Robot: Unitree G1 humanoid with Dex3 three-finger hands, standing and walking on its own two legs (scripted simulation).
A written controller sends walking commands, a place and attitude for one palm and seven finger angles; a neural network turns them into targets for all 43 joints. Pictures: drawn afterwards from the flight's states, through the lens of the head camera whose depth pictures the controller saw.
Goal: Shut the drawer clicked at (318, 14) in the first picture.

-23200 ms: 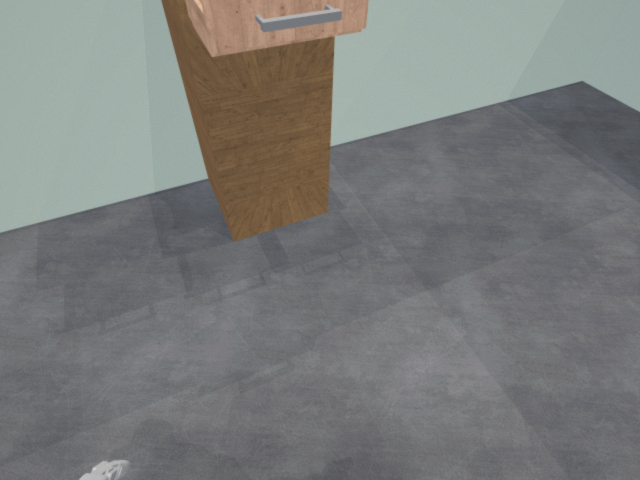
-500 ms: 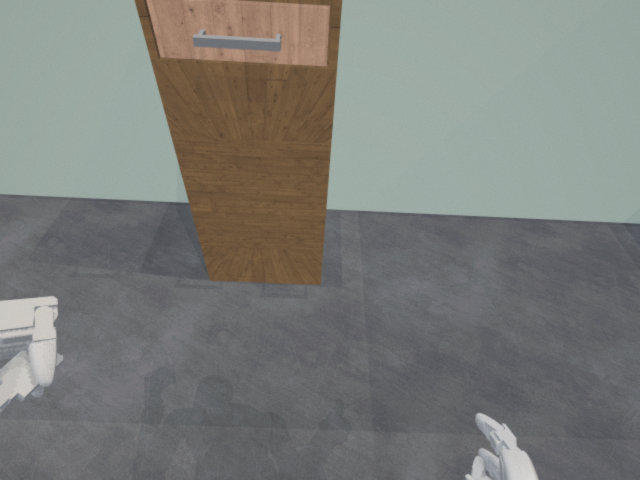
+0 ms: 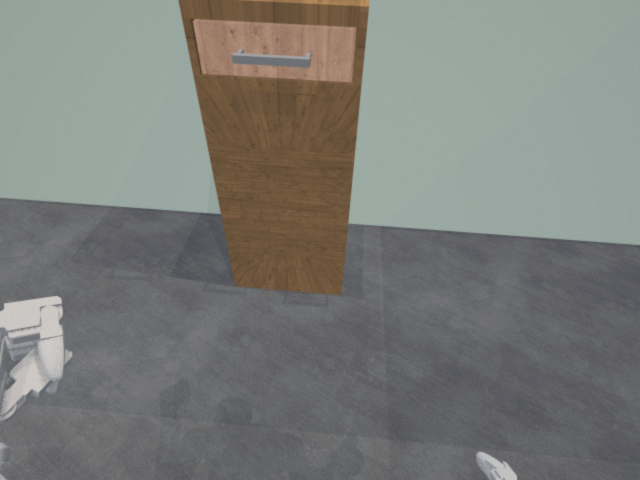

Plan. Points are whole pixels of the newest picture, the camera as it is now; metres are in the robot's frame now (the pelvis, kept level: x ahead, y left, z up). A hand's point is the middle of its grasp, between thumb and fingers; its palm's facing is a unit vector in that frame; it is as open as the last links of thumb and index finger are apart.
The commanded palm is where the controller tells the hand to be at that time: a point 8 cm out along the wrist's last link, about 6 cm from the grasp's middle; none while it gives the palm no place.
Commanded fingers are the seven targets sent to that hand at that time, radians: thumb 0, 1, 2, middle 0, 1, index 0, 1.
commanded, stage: stop stepping back and stand still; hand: left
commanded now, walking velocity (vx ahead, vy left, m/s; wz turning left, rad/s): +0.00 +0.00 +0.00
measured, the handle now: (272, 57) +0.99 +0.17 +0.16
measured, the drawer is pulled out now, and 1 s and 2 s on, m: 0.00 0.00 0.00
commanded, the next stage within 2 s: let the arm hang, fingers relaxed in 0.08 s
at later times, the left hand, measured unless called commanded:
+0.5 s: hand out of the picture +0.05 +0.22 -0.17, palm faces -0.01 -0.97 -0.23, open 3.2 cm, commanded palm none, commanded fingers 0.00 0.90 0.90 -0.72 -0.86 -0.72 -0.86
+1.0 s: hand out of the picture +0.03 +0.25 -0.15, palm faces +0.02 -0.96 -0.29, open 7.1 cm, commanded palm none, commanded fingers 0.00 0.90 0.90 -0.20 -0.30 -0.20 -0.30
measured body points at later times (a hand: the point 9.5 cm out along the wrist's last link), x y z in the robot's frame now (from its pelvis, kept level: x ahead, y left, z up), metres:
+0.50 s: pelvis -0.01 +0.03 +0.00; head +0.01 +0.03 +0.45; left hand +0.05 +0.27 -0.15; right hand +0.04 -0.22 -0.14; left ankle +0.03 +0.14 -0.73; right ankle +0.05 -0.08 -0.73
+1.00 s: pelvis +0.00 +0.03 +0.01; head +0.01 +0.01 +0.46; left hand +0.03 +0.30 -0.13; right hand +0.02 -0.21 -0.16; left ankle +0.03 +0.14 -0.73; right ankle +0.06 -0.08 -0.73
